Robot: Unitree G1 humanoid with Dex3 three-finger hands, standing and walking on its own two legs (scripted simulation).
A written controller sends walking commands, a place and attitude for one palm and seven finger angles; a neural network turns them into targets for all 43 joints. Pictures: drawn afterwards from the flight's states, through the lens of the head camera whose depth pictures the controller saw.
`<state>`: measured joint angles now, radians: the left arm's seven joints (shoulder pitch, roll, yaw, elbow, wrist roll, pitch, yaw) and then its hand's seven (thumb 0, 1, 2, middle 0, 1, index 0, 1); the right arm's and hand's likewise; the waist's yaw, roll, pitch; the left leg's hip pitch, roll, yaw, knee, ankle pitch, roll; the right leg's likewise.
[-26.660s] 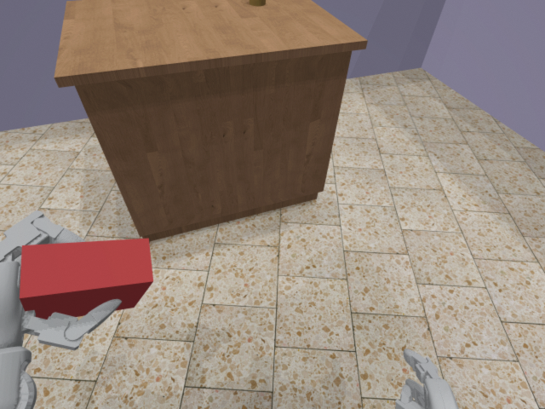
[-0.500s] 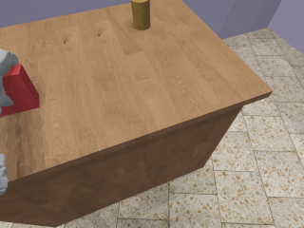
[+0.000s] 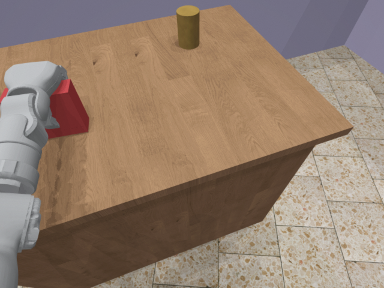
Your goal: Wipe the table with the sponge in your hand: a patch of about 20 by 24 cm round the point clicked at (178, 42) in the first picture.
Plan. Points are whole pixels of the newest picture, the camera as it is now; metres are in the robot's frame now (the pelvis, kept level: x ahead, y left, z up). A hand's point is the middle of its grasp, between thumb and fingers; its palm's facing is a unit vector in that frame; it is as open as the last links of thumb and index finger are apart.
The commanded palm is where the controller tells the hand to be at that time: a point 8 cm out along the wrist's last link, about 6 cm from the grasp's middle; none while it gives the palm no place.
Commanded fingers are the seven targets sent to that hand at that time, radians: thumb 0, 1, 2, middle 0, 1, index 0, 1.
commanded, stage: slide across to the middle lane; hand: left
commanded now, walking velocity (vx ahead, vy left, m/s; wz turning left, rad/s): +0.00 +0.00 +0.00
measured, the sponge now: (53, 117) +0.44 +0.33 +0.10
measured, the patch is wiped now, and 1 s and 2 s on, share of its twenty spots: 0.35 0.50 0.75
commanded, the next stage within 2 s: wipe back along the middle lane in 0.10 s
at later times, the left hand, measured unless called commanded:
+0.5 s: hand (62, 106) +0.43 +0.29 +0.14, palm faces -0.07 +0.03 -1.00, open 9.5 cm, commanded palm +0.41 +0.28 +0.18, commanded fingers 0.00 0.10 1.30 -1.20 -1.60 -1.20 -1.60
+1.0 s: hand (62, 121) +0.39 +0.27 +0.14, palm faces +0.00 +0.03 -1.00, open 9.4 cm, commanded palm +0.35 +0.26 +0.16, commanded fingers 0.00 0.10 1.30 -1.20 -1.60 -1.20 -1.60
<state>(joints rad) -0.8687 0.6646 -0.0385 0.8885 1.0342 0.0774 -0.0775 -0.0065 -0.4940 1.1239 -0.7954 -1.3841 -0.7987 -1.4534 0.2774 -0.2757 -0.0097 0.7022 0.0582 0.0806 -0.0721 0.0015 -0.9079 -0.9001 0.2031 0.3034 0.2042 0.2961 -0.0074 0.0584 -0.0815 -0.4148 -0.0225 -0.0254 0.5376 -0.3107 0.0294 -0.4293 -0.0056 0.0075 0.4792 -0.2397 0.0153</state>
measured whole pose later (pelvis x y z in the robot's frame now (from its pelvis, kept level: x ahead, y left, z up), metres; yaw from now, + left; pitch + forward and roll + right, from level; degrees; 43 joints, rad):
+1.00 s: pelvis +0.01 -0.01 +0.00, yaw +0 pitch +6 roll +0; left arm -0.54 0.52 -0.12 0.45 0.98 0.34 -0.05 0.01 -0.46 1.11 -0.75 -1.43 -0.76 -1.50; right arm 0.15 -0.29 0.02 0.66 0.07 0.10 -0.06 0.01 -0.91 -0.90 0.20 0.30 0.20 0.30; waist 0.06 0.09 -0.10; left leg -0.28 -0.02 -0.01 0.47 -0.30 0.02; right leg -0.32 0.00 0.02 0.47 -0.26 0.01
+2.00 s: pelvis +0.00 -0.02 +0.00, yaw -1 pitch +1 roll +0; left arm -0.16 0.44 -0.17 -0.07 0.98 0.54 -0.07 0.03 -0.44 1.08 -0.69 -1.47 -0.78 -1.44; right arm 0.06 -0.28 0.06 0.65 0.06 0.08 -0.03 0.01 -0.91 -0.90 0.20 0.30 0.20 0.30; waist 0.11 0.11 -0.07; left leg -0.18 -0.01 -0.01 0.46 -0.30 0.01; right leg -0.24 0.00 0.02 0.49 -0.27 -0.01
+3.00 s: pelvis -0.02 -0.04 +0.00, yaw +0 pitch +1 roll +1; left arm -0.57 0.32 -0.33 0.36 0.99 0.61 -0.09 -0.03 -0.49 1.09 -0.77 -1.41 -0.85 -1.36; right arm 0.06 -0.27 0.06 0.71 0.06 0.10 -0.05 0.01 -0.91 -0.90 0.20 0.30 0.20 0.30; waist 0.08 0.08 -0.08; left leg -0.21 0.00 -0.03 0.46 -0.27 -0.02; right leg -0.28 0.01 0.00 0.52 -0.26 -0.03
